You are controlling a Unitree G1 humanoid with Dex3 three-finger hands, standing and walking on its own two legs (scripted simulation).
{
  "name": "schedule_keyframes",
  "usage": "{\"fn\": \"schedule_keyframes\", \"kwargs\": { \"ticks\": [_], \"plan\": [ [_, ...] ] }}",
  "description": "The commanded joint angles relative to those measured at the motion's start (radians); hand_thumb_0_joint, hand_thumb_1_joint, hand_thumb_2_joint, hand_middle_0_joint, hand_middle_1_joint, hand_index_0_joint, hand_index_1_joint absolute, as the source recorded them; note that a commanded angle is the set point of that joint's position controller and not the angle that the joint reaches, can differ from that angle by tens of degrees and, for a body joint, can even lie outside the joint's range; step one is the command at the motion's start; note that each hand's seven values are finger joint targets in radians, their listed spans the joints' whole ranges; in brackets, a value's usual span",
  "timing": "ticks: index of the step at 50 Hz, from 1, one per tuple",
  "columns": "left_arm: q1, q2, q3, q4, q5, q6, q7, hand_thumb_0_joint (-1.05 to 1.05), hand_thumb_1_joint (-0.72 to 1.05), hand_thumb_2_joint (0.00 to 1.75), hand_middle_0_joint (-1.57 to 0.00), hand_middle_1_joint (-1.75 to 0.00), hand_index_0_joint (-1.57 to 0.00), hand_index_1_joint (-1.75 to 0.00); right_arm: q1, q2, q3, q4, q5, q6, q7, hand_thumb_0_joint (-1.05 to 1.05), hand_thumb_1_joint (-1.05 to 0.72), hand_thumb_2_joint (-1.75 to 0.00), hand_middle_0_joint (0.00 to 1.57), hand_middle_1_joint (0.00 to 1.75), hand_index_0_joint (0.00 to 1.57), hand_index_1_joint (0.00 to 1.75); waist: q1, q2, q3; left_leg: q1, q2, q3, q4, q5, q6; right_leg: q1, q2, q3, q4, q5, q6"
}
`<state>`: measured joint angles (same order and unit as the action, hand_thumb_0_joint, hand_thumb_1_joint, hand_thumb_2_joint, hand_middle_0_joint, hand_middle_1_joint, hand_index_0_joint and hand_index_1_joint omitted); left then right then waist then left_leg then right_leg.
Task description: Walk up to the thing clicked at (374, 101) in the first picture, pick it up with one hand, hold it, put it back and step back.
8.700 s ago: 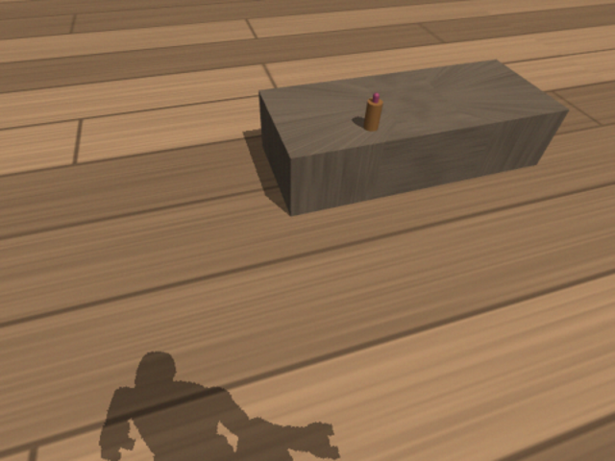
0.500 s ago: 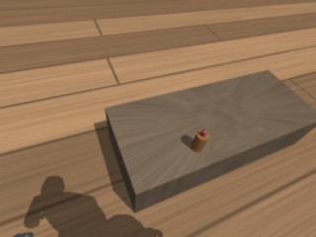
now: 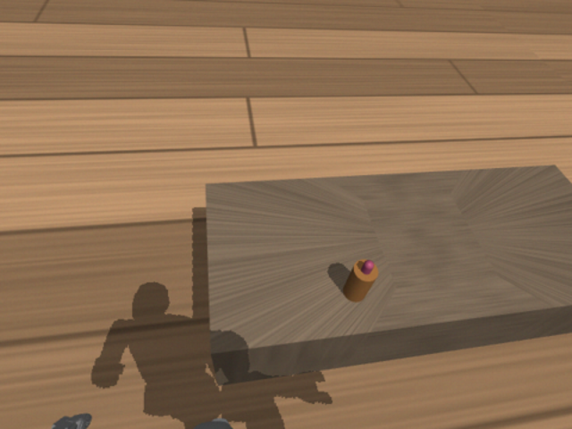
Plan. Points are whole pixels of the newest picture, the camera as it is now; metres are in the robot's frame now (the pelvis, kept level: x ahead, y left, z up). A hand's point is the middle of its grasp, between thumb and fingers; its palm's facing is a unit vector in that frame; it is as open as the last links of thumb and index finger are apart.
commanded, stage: walk up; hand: right
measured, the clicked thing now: (361, 278) +0.54 -0.21 -0.34
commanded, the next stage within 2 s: none
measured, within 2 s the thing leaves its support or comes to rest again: neither
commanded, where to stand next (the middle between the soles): +0.09 -0.09 m, yaw +13 degrees
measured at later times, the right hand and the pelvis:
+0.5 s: hand out of the picture +0.18 -0.43 -0.15, palm faces -0.18 +0.90 -0.41, open 7.4 cm; pelvis +0.03 -0.16 +0.00, yaw +10 degrees
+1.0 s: hand (478, 398) +0.23 -0.31 -0.13, palm faces -0.32 +0.86 -0.39, open 7.4 cm; pelvis +0.01 -0.10 -0.01, yaw +18 degrees
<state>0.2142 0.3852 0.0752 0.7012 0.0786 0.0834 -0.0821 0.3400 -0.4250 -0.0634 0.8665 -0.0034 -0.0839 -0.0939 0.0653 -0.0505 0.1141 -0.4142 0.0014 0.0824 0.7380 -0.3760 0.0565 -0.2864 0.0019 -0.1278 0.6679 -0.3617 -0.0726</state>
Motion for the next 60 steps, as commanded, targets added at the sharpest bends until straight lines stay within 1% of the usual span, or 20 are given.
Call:
{"fn": "schedule_keyframes", "kwargs": {
  "ticks": [1, 2, 4, 7, 12, 15, 16, 17, 19, 20, 22, 27, 36, 42, 43, 44, 46, 49, 56, 60],
  "plan": [
    [-0.075, 0.114, 0.041, -0.14, -0.034, -0.022, 0.022, 0.0, 0.9, 0.9, -0.2, -0.3, -0.2, -0.3, 0.289, -0.308, -0.104, 0.004, -0.044, -0.024, -0.043, 0.0, -0.9, -0.9, 0.2, 0.3, 0.2, 0.3, -0.13, 0.248, -0.159, 0.431, 0.223, -0.407, -0.35, 0.25, 0.075, -0.3, -0.062, 0.092, 0.285, -0.018, -0.02],
    [0.01, 0.131, 0.051, -0.111, -0.03, -0.003, 0.023, 0.0, 0.9, 0.9, -0.2, -0.3, -0.2, -0.3, 0.179, -0.367, -0.111, -0.06, -0.05, -0.021, -0.048, 0.0, -0.9, -0.9, 0.2, 0.3, 0.2, 0.3, -0.056, 0.222, -0.142, 0.366, 0.441, -0.795, -0.416, 0.126, 0.179, -0.409, -0.029, 0.164, 0.441, -0.189, 0.042],
    [0.07, 0.279, 0.093, -0.051, -0.024, 0.018, 0.023, 0.0, 0.9, 0.9, -0.2, -0.3, -0.2, -0.3, 0.015, -0.387, -0.116, -0.105, -0.013, -0.02, -0.044, 0.0, -0.9, -0.9, 0.2, 0.3, 0.2, 0.3, -0.025, 0.124, -0.055, 0.112, 0.493, -0.809, -0.465, -0.194, 0.286, -0.294, -0.122, 0.271, 0.619, -0.196, 0.063],
    [0.051, 0.26, 0.11, -0.004, -0.032, 0.005, 0.019, 0.0, 0.9, 0.9, -0.2, -0.3, -0.2, -0.3, 0.013, -0.293, -0.081, -0.106, -0.023, -0.014, -0.022, 0.0, -0.9, -0.9, 0.2, 0.3, 0.2, 0.3, -0.036, 0.117, -0.035, 0.011, 0.268, -0.452, -0.389, -0.078, 0.166, -0.229, -0.097, 0.231, 0.516, -0.089, 0.062],
    [0.103, 0.202, 0.079, 0.044, -0.069, -0.03, 0.022, 0.0, 0.9, 0.9, -0.2, -0.3, -0.2, -0.3, -0.074, -0.278, -0.064, -0.137, -0.043, 0.018, 0.038, 0.0, -0.9, -0.9, 0.2, 0.3, 0.2, 0.3, -0.054, 0.319, -0.075, -0.032, 0.138, -0.273, -0.311, -0.169, 0.144, -0.074, -0.04, 0.095, 0.207, -0.187, 0.079],
    [0.223, 0.202, 0.079, 0.118, -0.078, -0.073, 0.061, 0.0, 0.9, 0.9, -0.2, -0.3, -0.2, -0.3, -0.131, -0.269, -0.062, -0.152, -0.044, 0.066, 0.06, 0.0, -0.9, -0.9, 0.2, 0.3, 0.2, 0.3, 0.0, 0.294, -0.124, -0.091, 0.079, -0.21, -0.06, 0.007, 0.115, 0.113, 0.015, 0.013, -0.076, -0.028, 0.098],
    [0.265, 0.23, 0.083, 0.136, -0.069, -0.091, 0.079, 0.0, 0.9, 0.9, -0.2, -0.3, -0.2, -0.3, -0.124, -0.196, -0.044, -0.157, -0.034, 0.081, 0.059, 0.0, -0.9, -0.9, 0.2, 0.3, 0.2, 0.3, 0.033, 0.128, -0.118, -0.112, 0.018, -0.165, 0.166, 0.051, 0.08, 0.123, 0.0, 0.077, -0.206, 0.012, 0.117],
    [0.246, 0.362, 0.107, 0.115, -0.044, -0.109, 0.092, 0.0, 0.9, 0.9, -0.2, -0.3, -0.2, -0.3, -0.089, -0.097, -0.02, -0.186, -0.016, 0.085, 0.057, 0.0, -0.9, -0.9, 0.2, 0.3, 0.2, 0.3, 0.033, -0.173, -0.063, -0.285, -0.117, -0.192, 0.388, -0.109, 0.014, 0.095, -0.23, 0.491, -0.339, 0.008, 0.072],
    [-0.006, 0.479, 0.106, 0.035, -0.036, -0.12, 0.106, 0.0, 0.9, 0.9, -0.2, -0.3, -0.2, -0.3, -0.056, -0.193, -0.057, -0.16, -0.021, 0.095, 0.044, 0.0, -0.9, -0.9, 0.2, 0.3, 0.2, 0.3, -0.069, -0.146, -0.043, -0.292, -0.001, -0.312, 0.473, -0.234, -0.031, -0.04, -0.538, 0.918, -0.449, -0.014, -0.167],
    [-0.025, 0.426, 0.104, 0.037, -0.043, -0.127, 0.109, 0.0, 0.9, 0.9, -0.2, -0.3, -0.2, -0.3, -0.087, -0.243, -0.07, -0.141, -0.021, 0.087, 0.046, 0.0, -0.9, -0.9, 0.2, 0.3, 0.2, 0.3, -0.076, -0.066, 0.01, -0.285, 0.029, -0.331, 0.477, -0.188, -0.035, -0.031, -0.505, 0.796, -0.403, 0.054, -0.181],
    [0.016, 0.35, 0.082, 0.082, -0.054, -0.146, 0.118, 0.0, 0.9, 0.9, -0.2, -0.3, -0.2, -0.3, -0.051, -0.223, -0.075, -0.092, -0.01, 0.091, 0.068, 0.0, -0.9, -0.9, 0.2, 0.3, 0.2, 0.3, -0.082, -0.03, 0.016, -0.26, -0.004, -0.29, 0.447, -0.079, -0.04, 0.05, -0.325, 0.4, -0.21, 0.38, -0.082],
    [0.207, 0.337, 0.081, 0.13, -0.062, -0.16, 0.143, 0.0, 0.9, 0.9, -0.2, -0.3, -0.2, -0.3, -0.129, -0.17, -0.065, -0.14, -0.025, 0.12, 0.108, 0.0, -0.9, -0.9, 0.2, 0.3, 0.2, 0.3, -0.005, -0.156, -0.066, -0.282, -0.055, -0.236, 0.37, -0.004, -0.046, 0.265, -0.281, 0.277, -0.13, 0.789, -0.047],
    [0.225, 0.371, 0.083, 0.069, -0.059, -0.157, 0.165, 0.0, 0.9, 0.9, -0.2, -0.3, -0.2, -0.3, -0.255, -0.18, -0.086, -0.201, -0.043, 0.136, 0.141, 0.0, -0.9, -0.9, 0.2, 0.3, 0.2, 0.3, 0.007, -0.136, -0.109, -0.193, 0.038, -0.176, 0.212, -0.072, -0.043, 0.237, -0.41, 0.289, -0.111, 0.709, -0.171],
    [0.111, 0.364, 0.061, 0.035, -0.06, -0.144, 0.152, 0.0, 0.9, 0.9, -0.2, -0.3, -0.2, -0.3, -0.121, -0.169, -0.095, -0.136, -0.024, 0.119, 0.153, 0.0, -0.9, -0.9, 0.2, 0.3, 0.2, 0.3, -0.099, -0.105, -0.164, 0.187, -0.012, -0.053, -0.117, 0.077, 0.001, 0.01, -0.299, 0.11, 0.068, 0.475, -0.089],
    [0.146, 0.305, 0.039, 0.04, -0.061, -0.14, 0.147, 0.0, 0.9, 0.9, -0.2, -0.3, -0.2, -0.3, -0.05, -0.211, -0.112, -0.099, -0.029, 0.109, 0.144, 0.0, -0.9, -0.9, 0.2, 0.3, 0.2, 0.3, -0.134, 0.051, -0.208, 0.369, -0.015, -0.126, -0.198, 0.079, 0.039, -0.12, -0.229, 0.05, 0.308, 0.363, -0.039],
    [0.178, 0.208, 0.012, 0.023, -0.063, -0.139, 0.141, 0.0, 0.9, 0.9, -0.2, -0.3, -0.2, -0.3, -0.022, -0.291, -0.13, -0.111, -0.041, 0.099, 0.129, 0.0, -0.9, -0.9, 0.2, 0.3, 0.2, 0.3, -0.139, 0.334, -0.202, 0.459, 0.19, -0.481, -0.287, 0.169, 0.111, -0.356, -0.111, 0.034, 0.504, -0.133, 0.033],
    [0.114, 0.298, 0.025, 0.057, -0.064, -0.128, 0.158, 0.0, 0.9, 0.9, -0.2, -0.3, -0.2, -0.3, -0.092, -0.324, -0.121, -0.122, -0.002, 0.097, 0.12, 0.0, -0.9, -0.9, 0.2, 0.3, 0.2, 0.3, -0.135, 0.249, -0.165, 0.206, 0.372, -0.693, -0.383, 0.003, 0.273, -0.278, -0.097, 0.122, 0.498, -0.332, 0.038],
    [0.149, 0.281, 0.033, 0.111, -0.075, -0.126, 0.133, 0.0, 0.9, 0.9, -0.2, -0.3, -0.2, -0.3, -0.204, -0.214, -0.073, -0.138, -0.009, 0.092, 0.102, 0.0, -0.9, -0.9, 0.2, 0.3, 0.2, 0.3, -0.067, 0.158, -0.05, 0.113, 0.198, -0.382, -0.325, 0.077, 0.157, -0.247, -0.111, 0.167, 0.432, -0.176, 0.04],
    [0.149, 0.24, 0.025, 0.167, -0.067, -0.122, 0.112, 0.0, 0.9, 0.9, -0.2, -0.3, -0.2, -0.3, -0.209, -0.223, -0.052, -0.109, -0.008, 0.064, 0.094, 0.0, -0.9, -0.9, 0.2, 0.3, 0.2, 0.3, -0.051, 0.212, -0.082, 0.06, 0.257, -0.369, -0.301, 0.171, 0.169, -0.058, -0.071, 0.126, 0.148, -0.108, 0.049],
    [0.135, 0.235, 0.029, 0.191, -0.055, -0.13, 0.108, 0.0, 0.9, 0.9, -0.2, -0.3, -0.2, -0.3, -0.261, -0.184, -0.028, -0.106, 0.003, 0.074, 0.094, 0.0, -0.9, -0.9, 0.2, 0.3, 0.2, 0.3, -0.012, 0.139, -0.099, -0.052, 0.192, -0.281, -0.203, 0.062, 0.082, 0.138, -0.032, 0.126, -0.102, 0.062, 0.02]
  ]
}}
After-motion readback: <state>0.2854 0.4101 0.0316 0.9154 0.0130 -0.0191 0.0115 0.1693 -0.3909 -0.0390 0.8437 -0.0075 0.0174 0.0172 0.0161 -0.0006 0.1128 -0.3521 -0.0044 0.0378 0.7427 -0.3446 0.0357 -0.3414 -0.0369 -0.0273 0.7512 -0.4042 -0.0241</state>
